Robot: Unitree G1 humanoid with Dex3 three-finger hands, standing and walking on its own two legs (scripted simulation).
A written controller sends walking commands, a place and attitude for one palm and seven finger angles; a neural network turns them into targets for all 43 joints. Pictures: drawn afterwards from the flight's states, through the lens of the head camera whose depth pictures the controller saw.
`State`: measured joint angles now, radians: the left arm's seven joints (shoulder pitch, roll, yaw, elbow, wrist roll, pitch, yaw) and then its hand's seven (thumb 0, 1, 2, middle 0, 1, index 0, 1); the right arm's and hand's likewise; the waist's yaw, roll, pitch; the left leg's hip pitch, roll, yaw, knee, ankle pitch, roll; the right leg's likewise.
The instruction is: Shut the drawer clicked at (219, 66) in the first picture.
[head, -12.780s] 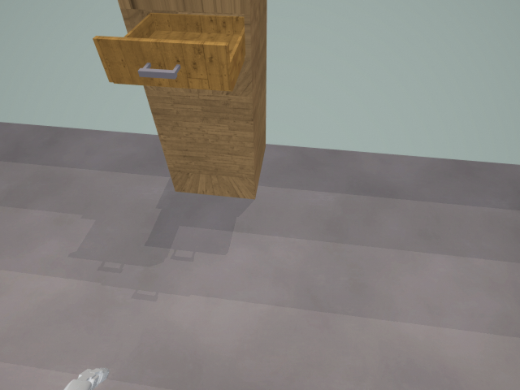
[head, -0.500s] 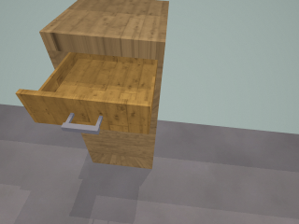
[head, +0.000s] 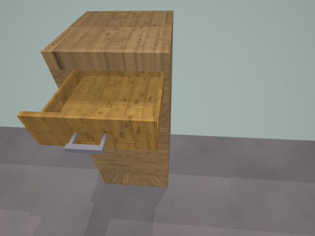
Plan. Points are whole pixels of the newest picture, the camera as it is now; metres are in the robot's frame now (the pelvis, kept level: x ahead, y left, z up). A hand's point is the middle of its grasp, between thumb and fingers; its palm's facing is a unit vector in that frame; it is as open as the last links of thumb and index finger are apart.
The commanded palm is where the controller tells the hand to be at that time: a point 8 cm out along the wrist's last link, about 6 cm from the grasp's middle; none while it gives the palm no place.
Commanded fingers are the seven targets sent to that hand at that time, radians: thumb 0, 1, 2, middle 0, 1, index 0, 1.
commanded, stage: look again from close up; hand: left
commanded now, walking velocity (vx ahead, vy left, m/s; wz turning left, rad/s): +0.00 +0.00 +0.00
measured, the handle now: (87, 142) +0.35 +0.22 +0.06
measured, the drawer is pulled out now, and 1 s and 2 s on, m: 0.24 0.24 0.24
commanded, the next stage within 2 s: raise the hand and make a fist in 0.06 s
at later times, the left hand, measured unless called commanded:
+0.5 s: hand (95, 216) +0.17 +0.16 +0.02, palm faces -0.04 -1.00 -0.05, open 6.4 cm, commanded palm +0.10 +0.23 -0.02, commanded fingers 0.00 0.90 0.90 -0.56 -0.69 -0.56 -0.69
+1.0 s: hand (78, 202) +0.19 +0.20 +0.04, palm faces -0.04 -1.00 -0.06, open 3.8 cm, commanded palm +0.12 +0.25 +0.06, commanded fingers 0.00 0.90 0.90 -1.06 -1.23 -1.06 -1.23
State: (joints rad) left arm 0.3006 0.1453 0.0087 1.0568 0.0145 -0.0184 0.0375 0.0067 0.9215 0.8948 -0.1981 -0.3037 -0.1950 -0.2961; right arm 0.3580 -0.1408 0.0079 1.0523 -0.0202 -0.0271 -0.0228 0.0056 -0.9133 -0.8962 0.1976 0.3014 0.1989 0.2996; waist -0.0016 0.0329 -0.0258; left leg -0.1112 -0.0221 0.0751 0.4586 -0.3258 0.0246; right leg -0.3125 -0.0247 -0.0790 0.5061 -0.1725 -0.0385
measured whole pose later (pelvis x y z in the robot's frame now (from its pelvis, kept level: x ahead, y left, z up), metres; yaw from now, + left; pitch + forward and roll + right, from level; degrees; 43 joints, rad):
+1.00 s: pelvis +0.01 +0.01 -0.03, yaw +1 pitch +7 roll -1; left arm 0.57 0.26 0.18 -0.28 -0.28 -0.15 -0.28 0.02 0.90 0.90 -0.87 -1.03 -0.86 -1.02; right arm 0.29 -0.17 0.05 0.55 0.05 -0.26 -0.03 0.02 -0.90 -0.90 0.21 0.30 0.21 0.30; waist -0.02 0.03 -0.10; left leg -0.45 0.00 0.04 0.84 -0.52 0.04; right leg -0.60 -0.02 -0.10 0.80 -0.31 -0.02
